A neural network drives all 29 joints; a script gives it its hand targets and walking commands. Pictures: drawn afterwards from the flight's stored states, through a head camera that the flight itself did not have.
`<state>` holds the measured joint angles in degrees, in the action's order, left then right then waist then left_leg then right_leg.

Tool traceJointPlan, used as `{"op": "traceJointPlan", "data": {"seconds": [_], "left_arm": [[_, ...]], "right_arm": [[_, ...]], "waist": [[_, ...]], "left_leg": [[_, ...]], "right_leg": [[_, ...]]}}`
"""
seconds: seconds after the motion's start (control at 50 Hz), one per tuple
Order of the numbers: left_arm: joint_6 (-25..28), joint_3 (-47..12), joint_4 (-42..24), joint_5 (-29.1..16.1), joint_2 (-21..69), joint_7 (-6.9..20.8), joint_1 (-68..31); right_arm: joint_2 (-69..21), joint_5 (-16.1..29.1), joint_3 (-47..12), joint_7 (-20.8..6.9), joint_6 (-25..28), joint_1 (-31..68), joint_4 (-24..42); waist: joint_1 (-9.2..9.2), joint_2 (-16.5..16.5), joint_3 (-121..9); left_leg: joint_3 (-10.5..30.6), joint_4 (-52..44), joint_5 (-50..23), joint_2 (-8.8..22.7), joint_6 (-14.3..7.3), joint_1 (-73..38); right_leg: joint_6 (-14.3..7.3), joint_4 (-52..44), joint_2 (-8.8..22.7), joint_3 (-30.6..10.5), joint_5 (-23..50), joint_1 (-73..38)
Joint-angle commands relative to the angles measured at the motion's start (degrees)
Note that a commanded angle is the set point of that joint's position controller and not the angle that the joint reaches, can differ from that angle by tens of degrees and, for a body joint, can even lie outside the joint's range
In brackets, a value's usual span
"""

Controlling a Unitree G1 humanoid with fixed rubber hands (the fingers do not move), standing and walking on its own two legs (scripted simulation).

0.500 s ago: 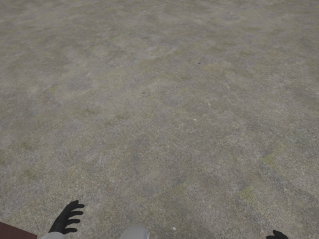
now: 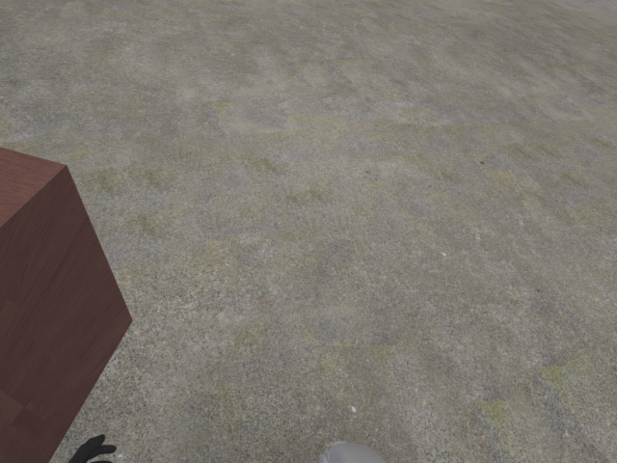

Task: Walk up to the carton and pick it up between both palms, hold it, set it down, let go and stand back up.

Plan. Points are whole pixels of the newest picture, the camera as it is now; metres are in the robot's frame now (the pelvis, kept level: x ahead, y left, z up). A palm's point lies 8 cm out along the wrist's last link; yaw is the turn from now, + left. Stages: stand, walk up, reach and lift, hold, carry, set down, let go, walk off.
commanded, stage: walk up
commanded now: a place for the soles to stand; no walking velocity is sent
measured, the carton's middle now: out of the picture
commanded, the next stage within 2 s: none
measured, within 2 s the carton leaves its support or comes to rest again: neither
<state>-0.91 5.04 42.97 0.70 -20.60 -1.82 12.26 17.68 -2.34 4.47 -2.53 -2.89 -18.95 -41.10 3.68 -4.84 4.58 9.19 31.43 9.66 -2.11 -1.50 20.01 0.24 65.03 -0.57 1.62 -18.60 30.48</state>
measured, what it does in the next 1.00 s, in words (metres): steps to the left, turning left: right foot, then left foot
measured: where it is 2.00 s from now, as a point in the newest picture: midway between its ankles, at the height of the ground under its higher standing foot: outside the picture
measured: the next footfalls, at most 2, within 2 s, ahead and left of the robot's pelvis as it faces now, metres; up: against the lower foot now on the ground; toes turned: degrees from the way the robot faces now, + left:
right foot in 0.16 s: +0.04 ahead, -0.05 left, +0.00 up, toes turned +9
left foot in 0.62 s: -0.16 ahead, +0.27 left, +0.00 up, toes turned +37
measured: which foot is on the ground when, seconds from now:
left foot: down 0.00-0.18, up 0.20-0.60, down 0.62-1.00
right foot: up 0.00-0.14, down 0.16-0.64, up 0.66-1.00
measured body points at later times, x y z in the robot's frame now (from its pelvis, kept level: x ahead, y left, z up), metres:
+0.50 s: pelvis -0.11 +0.05 -0.01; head -0.10 +0.03 +0.44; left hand -0.10 +0.37 -0.08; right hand +0.08 -0.19 -0.14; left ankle -0.15 +0.27 -0.67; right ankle +0.00 -0.05 -0.73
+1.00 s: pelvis -0.16 +0.20 +0.00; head -0.16 +0.22 +0.45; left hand -0.29 +0.47 -0.12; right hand +0.05 +0.01 -0.11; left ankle -0.19 +0.25 -0.74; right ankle -0.02 +0.15 -0.69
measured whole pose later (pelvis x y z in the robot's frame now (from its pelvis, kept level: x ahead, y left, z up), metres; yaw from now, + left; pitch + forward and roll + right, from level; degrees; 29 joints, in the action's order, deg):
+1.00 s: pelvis -0.16 +0.20 +0.00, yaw +47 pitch -1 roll -1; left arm -0.8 4.1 40.3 1.6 -19.0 -1.2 18.1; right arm 16.2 -3.0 3.2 -2.3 -2.2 -24.1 -41.8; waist 4.7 -1.4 2.5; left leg 6.7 28.4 13.1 -8.5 -6.0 13.3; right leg 0.4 51.5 2.3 2.5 -17.3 29.3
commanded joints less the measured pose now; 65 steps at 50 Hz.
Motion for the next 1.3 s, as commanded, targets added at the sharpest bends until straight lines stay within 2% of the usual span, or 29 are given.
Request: {"op": "traceJointPlan", "data": {"seconds": [0.0,0.04,0.1,0.12,0.14,0.16,0.18,0.2,0.26,0.4,0.48,0.54,0.56,0.58,0.6,0.62,0.64,0.66,0.7,0.74,0.86,0.96,1.02,1.08,1.12,1.14,1.16,1.2,1.28], "left_arm": [[0.54,0.27,-5.57,-1.18,-2.57,-1.09,-0.98],[0.75,-0.29,-5.2,-1.79,-1.12,-1.73,2.29],[1.09,0.28,-3.79,-0.98,-2.12,-2.41,8.69],[1.01,1.14,-3.32,-0.1,-4.83,-2.47,10.49],[0.97,2.16,-4.07,1.49,-9.26,-2.45,9.23],[0.64,2.93,-5.09,2.6,-10.13,-2.29,2.11],[0.96,2.63,-5.27,2.72,-9.32,-2.31,-2.8],[1.57,1.3,-5.92,2.63,-6.17,-2.08,-5.96],[2.87,-0.08,-6.3,2.21,-2.31,-2.61,-5.03],[3.09,2.82,-5.76,3.92,-8.89,-2.5,2.13],[2.67,4.56,-7.16,4.89,-12.73,-2.34,0.4],[1.92,4.37,-8.25,5.36,-12.24,-1.85,-3.56],[1.49,3.36,-7.74,5.1,-8.92,-1.59,-3.45],[0.78,2.16,-7.52,3.98,-4.45,-0.97,-1.73],[0.3,0.4,-8.76,3.56,-0.25,-0.03,-1.94],[-0.11,-0.46,-10.36,1.8,1.43,0.82,-0.65],[-0.57,0.76,-11.72,-0.04,-2.8,0.79,-2.44],[-0.38,1.34,-11.86,-0.66,-4.66,0.67,-2.97],[1.04,1.81,-9.05,-0.12,-6.57,0.04,-0.17],[1.87,1.56,-6.44,0.28,-6.63,0.14,4.8],[1.37,0.7,-7.19,1.15,-3.83,0.52,3.19],[1.63,-0.55,-9.31,0.53,-1.09,0.06,1.46],[2.14,-0.65,-9.41,1.03,-0.46,-0.97,4.06],[2.87,0.09,-8.2,1.49,-1.09,-2.03,10.31],[3.51,1.39,-6.16,2.77,-5.48,-3.02,18.86],[3.4,2.08,-6.43,3.83,-9.01,-3.76,19.28],[2.8,2.48,-6.8,3.97,-8.5,-4.41,15.06],[2.46,2.38,-6.79,3.5,-7.14,-4.03,12.51],[4.25,0.01,-5.32,3.13,-2.52,-2.78,11.83]], "right_arm": [[9.38,-0.87,2.11,-0.23,-0.24,-1.27,5.1],[10.0,-1.12,1.67,-0.17,-0.63,-0.48,6.54],[8.61,0.05,-0.09,-0.22,-0.86,0.95,7.53],[6.66,0.03,-0.32,-0.17,-0.99,-0.51,7.61],[4.55,-0.88,-0.03,-0.09,-1.1,-3.41,8.0],[9.67,-3.03,1.35,0.33,-1.69,-2.44,7.66],[13.03,-3.86,2.4,0.08,-2.53,-1.49,6.56],[14.21,-3.54,2.97,-0.56,-2.74,-2.22,5.2],[11.28,-2.07,2.22,-2.46,-2.64,-2.16,3.81],[5.5,-0.16,0.5,-4.34,-2.6,5.39,5.35],[5.28,1.21,0.92,-5.29,-1.29,2.42,4.53],[7.44,1.63,2.56,-4.53,-0.18,-6.15,1.8],[9.38,1.58,3.73,-3.65,0.35,-11.19,-0.63],[12.3,1.59,4.96,-2.62,0.75,-12.95,-2.22],[14.01,0.76,4.11,-1.57,0.97,-12.57,-2.37],[14.26,0.61,2.78,-1.1,1.1,-6.53,-0.21],[18.0,1.19,3.61,-0.94,0.34,-3.0,0.76],[18.8,1.42,3.91,-0.34,0.35,0.64,1.44],[14.46,0.1,2.65,0.47,0.92,1.45,2.48],[12.6,-0.71,2.17,0.87,1.01,2.28,3.57],[7.89,-0.48,1.29,0.34,1.49,-6.08,2.5],[8.94,-1.31,1.5,0.76,1.54,-10.68,2.47],[9.24,-0.86,1.75,0.84,1.15,-8.24,3.58],[8.22,-0.32,0.81,0.51,0.79,-2.75,4.76],[4.9,-0.37,-0.09,0.3,1.09,-1.28,5.91],[2.3,-1.02,-0.98,0.38,0.99,-6.18,5.51],[5.75,-1.99,-0.06,0.94,0.28,-10.32,4.2],[8.69,-3.31,0.95,0.28,-0.78,-6.76,5.36],[3.95,-1.42,0.05,-1.77,-0.44,-1.72,6.37]], "waist": [[1.33,17.99,-4.99],[0.3,19.13,-7.98],[-3.22,10.76,-9.84],[-4.28,4.28,-11.2],[-4.88,-9.32,-13.18],[-3.78,-10.0,-8.64],[-1.96,-9.54,-5.15],[0.28,-7.96,-2.58],[-0.47,-0.11,-0.95],[-5.74,-6.84,3.92],[-3.87,-13.74,1.38],[1.11,-9.51,-4.42],[3.54,0.61,-6.99],[4.77,13.82,-4.3],[6.39,25.76,-0.54],[2.74,25.54,4.42],[4.13,25.92,6.76],[2.51,27.3,9.89],[0.94,26.17,6.72],[-1.06,23.73,2.07],[1.27,10.68,-1.03],[2.72,8.59,0.73],[0.89,9.7,0.01],[-3.84,7.63,-1.55],[-8.74,0.54,-7.56],[-8.29,-9.36,-11.16],[-4.43,-2.88,-8.29],[-4.76,-4.06,-1.72],[-4.99,2.5,4.26]], "left_leg": [[21.64,-11.79,3.34,7.99,-9.77,-11.54],[23.89,-10.35,-3.04,8.13,-10.19,-12.67],[21.2,-12.15,11.12,3.38,-3.11,1.27],[17.71,-7.99,18.14,0.3,0.5,9.56],[6.32,11.25,17.35,-7.41,4.85,15.98],[1.14,26.98,17.61,-3.77,6.92,20.46],[0.77,35.99,16.4,-0.09,6.8,17.5],[2.26,36.92,13.26,0.79,6.3,14.83],[4.92,37.56,3.68,0.04,6.21,15.03],[-4.67,27.22,7.98,7.17,7.85,16.46],[-10.33,17.24,16.12,10.45,4.95,3.31],[-13.92,9.19,14.41,9.5,1.8,-9.73],[-14.81,4.88,11.84,6.73,0.51,-15.37],[-11.41,-0.09,13.91,2.95,-1.78,-15.83],[4.32,-8.96,24.35,9.09,-5.63,-12.32],[18.84,-14.33,35.12,13.13,-8.36,-2.91],[27.33,-25.8,51.38,17.91,-12.38,5.11],[27.91,-29.4,52.93,17.41,-12.7,6.54],[16.28,-21.83,37.22,13.08,-10.18,0.18],[11.42,-17.48,27.15,10.18,-7.95,-3.4],[15.94,-16.69,19.63,9.03,-5.81,-10.13],[20.89,-13.85,5.54,10.74,-6.21,-13.76],[20.09,-10.31,-6.79,7.68,-4.48,-10.77],[17.72,-6.52,-5.82,3.21,-1.28,1.03],[12.38,8.15,-1.96,-1.53,4.4,13.18],[4.67,24.03,17.53,-6.57,6.23,19.1],[0.58,34.06,20.38,-4.26,5.55,19.68],[-2.98,40.79,19.76,1.03,4.57,21.47],[-0.56,37.12,6.66,1.8,4.63,18.19]], "right_leg": [[0.63,-18.19,-2.98,-0.75,-4.44,0.85],[-0.17,-28.96,-3.03,-1.48,-6.35,-5.0],[-2.57,-43.53,-1.93,-2.04,6.27,-24.77],[-4.7,-45.79,4.29,-9.19,2.89,-32.34],[-10.8,-49.96,19.58,-25.31,-8.78,-34.31],[-17.49,-53.58,30.79,-31.95,-9.47,-25.35],[-18.95,-54.92,31.02,-28.93,-8.36,-17.27],[-15.81,-53.81,25.69,-20.69,-4.53,-14.72],[-7.02,-48.94,14.54,-5.3,-2.89,-15.67],[-11.79,-49.71,18.74,1.18,-10.85,-18.69],[-11.42,-50.74,22.04,7.41,-16.21,-12.78],[-9.17,-41.18,22.64,11.09,-20.95,-9.98],[-7.57,-30.68,19.05,13.66,-22.67,-7.44],[-5.3,-17.19,12.77,16.04,-23.39,-1.68],[-2.52,-1.57,8.03,16.13,-25.34,7.93],[-0.91,4.19,6.83,8.04,-20.44,13.62],[-0.98,1.91,6.71,2.39,-19.45,10.85],[-1.31,1.7,7.1,0.1,-16.28,10.68],[-1.41,1.53,7.74,0.36,-9.1,10.66],[-1.1,-0.92,6.43,0.42,-3.32,7.53],[0.42,-9.9,4.05,0.03,1.95,6.67],[-0.4,-21.05,3.11,-0.57,0.76,6.07],[-1.41,-26.27,0.96,1.25,2.22,-1.2],[-2.45,-34.57,0.58,1.75,10.68,-19.0],[-6.06,-40.59,10.39,-10.04,11.88,-39.51],[-11.04,-45.51,24.98,-27.54,3.21,-44.65],[-14.38,-45.28,31.51,-33.32,1.45,-39.25],[-18.84,-47.94,32.41,-30.24,-0.75,-30.2],[-7.57,-49.98,18.33,-6.51,1.15,-20.07]]}}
